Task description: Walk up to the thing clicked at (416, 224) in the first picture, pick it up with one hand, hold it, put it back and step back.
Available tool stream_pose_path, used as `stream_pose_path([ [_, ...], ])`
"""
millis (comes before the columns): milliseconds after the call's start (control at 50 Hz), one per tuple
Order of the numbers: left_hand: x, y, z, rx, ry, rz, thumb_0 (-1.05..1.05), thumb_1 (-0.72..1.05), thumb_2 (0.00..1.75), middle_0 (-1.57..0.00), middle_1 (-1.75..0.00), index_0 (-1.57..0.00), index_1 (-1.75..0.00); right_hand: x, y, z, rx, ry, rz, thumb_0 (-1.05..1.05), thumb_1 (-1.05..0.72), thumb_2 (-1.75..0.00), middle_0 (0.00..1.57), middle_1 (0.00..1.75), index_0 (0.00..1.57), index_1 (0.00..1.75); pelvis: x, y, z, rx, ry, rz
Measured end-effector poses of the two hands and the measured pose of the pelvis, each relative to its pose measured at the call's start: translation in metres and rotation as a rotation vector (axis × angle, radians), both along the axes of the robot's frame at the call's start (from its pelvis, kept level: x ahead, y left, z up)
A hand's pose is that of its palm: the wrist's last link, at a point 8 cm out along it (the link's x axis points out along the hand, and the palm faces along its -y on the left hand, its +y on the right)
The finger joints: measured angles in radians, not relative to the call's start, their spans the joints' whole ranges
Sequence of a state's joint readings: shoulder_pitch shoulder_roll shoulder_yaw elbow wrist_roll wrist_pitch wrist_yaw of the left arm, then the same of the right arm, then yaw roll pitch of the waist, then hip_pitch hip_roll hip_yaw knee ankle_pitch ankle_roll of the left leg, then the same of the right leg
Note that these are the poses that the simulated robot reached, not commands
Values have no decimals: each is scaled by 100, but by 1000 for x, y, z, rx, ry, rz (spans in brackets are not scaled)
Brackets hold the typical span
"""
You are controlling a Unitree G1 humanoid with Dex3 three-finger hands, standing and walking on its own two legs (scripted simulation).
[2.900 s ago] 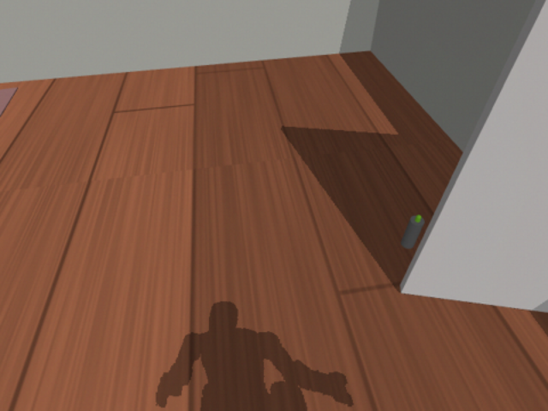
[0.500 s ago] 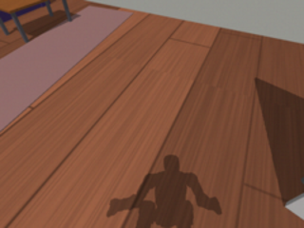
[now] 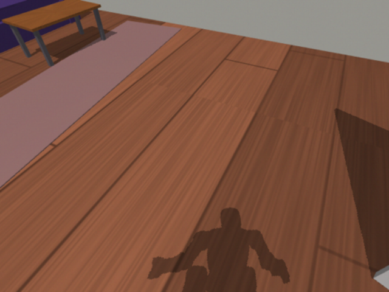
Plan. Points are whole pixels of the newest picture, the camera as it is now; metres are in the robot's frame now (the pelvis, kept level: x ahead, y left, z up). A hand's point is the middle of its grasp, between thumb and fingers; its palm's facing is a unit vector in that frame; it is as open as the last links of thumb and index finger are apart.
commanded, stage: walk up
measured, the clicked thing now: out of the picture +0.55 -1.04 -0.68
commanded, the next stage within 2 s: stand in 0.12 s
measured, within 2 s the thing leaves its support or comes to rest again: neither
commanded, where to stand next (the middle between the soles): +0.07 -0.01 m, yaw -2 degrees
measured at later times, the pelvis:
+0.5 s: pelvis +0.01 -0.01 +0.01, yaw -1 degrees
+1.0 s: pelvis +0.00 -0.01 +0.01, yaw -2 degrees
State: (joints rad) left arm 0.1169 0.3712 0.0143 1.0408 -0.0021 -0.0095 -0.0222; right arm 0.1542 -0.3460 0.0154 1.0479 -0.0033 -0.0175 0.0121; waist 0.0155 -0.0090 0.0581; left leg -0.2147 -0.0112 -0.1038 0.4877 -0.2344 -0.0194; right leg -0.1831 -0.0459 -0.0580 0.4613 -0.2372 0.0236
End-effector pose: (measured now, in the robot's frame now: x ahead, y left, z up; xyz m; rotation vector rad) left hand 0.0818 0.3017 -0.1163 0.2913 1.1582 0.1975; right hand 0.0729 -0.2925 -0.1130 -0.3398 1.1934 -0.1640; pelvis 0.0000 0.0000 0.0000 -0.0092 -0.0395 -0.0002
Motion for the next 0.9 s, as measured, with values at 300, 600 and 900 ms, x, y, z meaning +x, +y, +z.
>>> stream_pose_path([
  [300, 4, -5, 3, 6, 52, 0, 1, 90, 90, -20, -30, -20, -30, 18, -7, 4, -6, -9, -19, 1, -90, -90, 21, 30, 20, 30, 6, -3, 6, 4, -3, -10],
  [600, -5, -13, 5, 17, 95, 1, 1, 90, 90, -20, -30, -20, -30, 10, -14, 0, 8, 26, -41, 1, -90, -90, 21, 30, 20, 30, 7, -11, 8, 6, -3, -19],
  [900, 1, -17, 6, 12, 72, -15, 1, 90, 90, -20, -30, -20, -30, -8, -20, 1, 2, 47, -63, 1, -90, -90, 21, 30, 20, 30, 4, -13, 9, 6, -3, -26],
])
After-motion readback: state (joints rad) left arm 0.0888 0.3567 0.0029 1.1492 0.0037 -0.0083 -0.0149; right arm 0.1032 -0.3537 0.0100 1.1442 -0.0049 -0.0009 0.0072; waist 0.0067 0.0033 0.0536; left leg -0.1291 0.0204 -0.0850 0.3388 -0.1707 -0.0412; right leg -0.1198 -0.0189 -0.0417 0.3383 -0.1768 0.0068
